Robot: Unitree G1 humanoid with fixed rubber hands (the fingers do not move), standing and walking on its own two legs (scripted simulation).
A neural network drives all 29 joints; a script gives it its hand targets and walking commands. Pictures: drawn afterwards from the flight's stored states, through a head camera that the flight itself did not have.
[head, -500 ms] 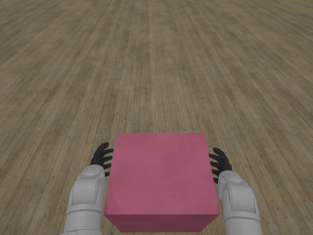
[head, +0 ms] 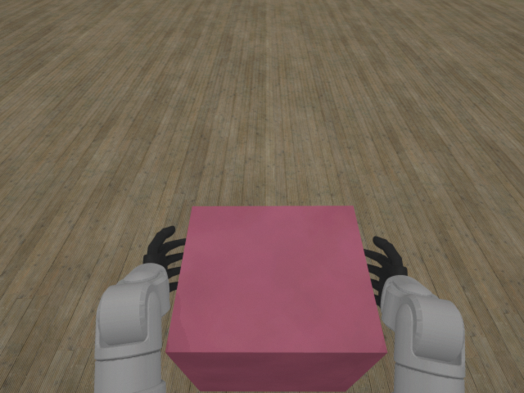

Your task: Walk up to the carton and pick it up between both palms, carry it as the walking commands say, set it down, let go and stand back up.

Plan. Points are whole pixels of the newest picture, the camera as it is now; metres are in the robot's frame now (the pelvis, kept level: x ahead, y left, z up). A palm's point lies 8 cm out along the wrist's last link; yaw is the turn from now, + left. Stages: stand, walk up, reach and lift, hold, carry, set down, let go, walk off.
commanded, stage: carry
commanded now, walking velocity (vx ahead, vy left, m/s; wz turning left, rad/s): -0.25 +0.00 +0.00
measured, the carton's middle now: (272, 303) +0.27 -0.01 +0.01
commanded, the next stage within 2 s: none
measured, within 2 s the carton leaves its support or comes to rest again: neither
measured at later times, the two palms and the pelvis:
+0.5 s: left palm out of the picture +0.07 +0.14 +0.10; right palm out of the picture +0.06 -0.19 +0.08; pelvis -0.18 -0.02 +0.02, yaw -1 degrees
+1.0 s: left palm out of the picture -0.12 +0.19 +0.09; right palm out of the picture -0.10 -0.14 +0.08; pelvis -0.38 +0.00 +0.01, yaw +0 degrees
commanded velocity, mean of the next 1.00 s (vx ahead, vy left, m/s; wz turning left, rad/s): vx -0.25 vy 0.00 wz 0.00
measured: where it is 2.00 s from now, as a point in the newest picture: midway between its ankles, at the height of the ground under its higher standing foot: outside the picture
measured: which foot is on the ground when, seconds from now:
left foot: down 0.00-0.32, up 0.34-0.66, down 0.68-1.00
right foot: down 0.00-0.02, up 0.04-0.28, down 0.30-0.70, up 0.72-0.98, down 1.00-1.00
